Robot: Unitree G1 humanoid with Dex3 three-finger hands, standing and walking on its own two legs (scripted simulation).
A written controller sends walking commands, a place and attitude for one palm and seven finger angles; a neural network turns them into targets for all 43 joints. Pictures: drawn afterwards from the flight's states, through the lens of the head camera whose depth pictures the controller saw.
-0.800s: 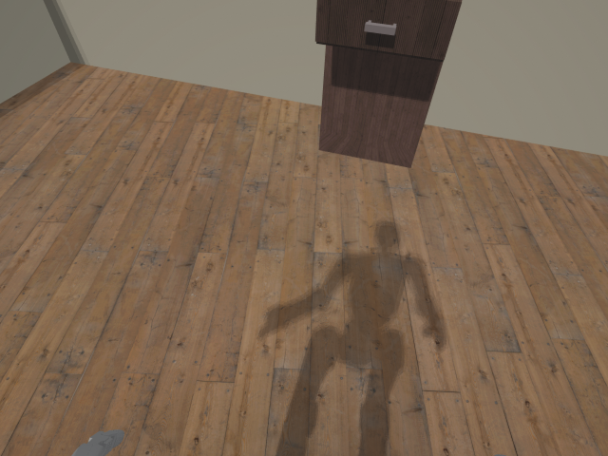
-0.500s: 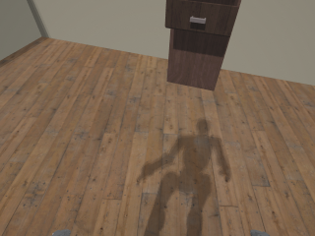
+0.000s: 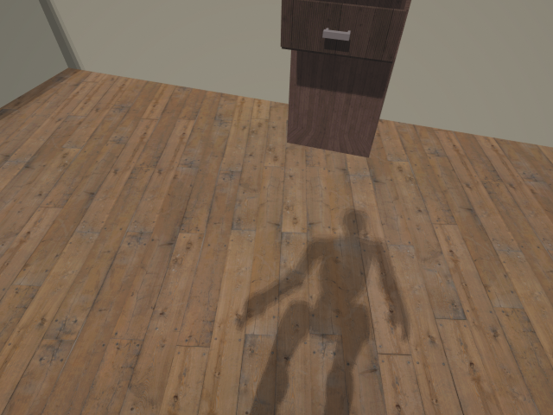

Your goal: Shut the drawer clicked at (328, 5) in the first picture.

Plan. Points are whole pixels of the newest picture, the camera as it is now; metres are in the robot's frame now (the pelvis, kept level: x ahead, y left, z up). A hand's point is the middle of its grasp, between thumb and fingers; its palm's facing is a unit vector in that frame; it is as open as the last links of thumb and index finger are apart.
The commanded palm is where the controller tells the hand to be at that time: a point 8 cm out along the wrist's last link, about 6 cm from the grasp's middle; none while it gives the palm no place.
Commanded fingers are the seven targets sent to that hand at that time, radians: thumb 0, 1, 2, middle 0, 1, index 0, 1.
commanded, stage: stand and wait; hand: left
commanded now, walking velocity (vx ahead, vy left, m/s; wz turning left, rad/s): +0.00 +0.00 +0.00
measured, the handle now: (337, 33) +1.42 -0.16 +0.01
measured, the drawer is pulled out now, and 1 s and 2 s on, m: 0.30 0.30 0.30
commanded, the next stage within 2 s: look at it before walking up in 0.30 s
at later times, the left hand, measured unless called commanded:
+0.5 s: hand out of the picture +0.06 +0.24 -0.16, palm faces -0.03 -0.95 -0.32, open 7.4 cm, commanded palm none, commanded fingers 0.00 0.90 0.90 -0.20 -0.30 -0.20 -0.30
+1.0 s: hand out of the picture +0.08 +0.25 -0.15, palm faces -0.02 -0.94 -0.33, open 7.4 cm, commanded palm none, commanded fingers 0.00 0.90 0.90 -0.20 -0.30 -0.20 -0.30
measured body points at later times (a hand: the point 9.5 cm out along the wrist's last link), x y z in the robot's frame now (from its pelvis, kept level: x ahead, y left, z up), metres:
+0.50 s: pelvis +0.00 +0.00 +0.00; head +0.00 +0.00 +0.45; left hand +0.07 +0.29 -0.13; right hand +0.06 -0.30 -0.13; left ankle +0.00 +0.13 -0.74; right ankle +0.01 -0.11 -0.74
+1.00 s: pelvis +0.01 +0.00 +0.00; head +0.01 +0.00 +0.45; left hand +0.08 +0.30 -0.13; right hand +0.09 -0.29 -0.13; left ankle +0.00 +0.13 -0.74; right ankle +0.01 -0.11 -0.74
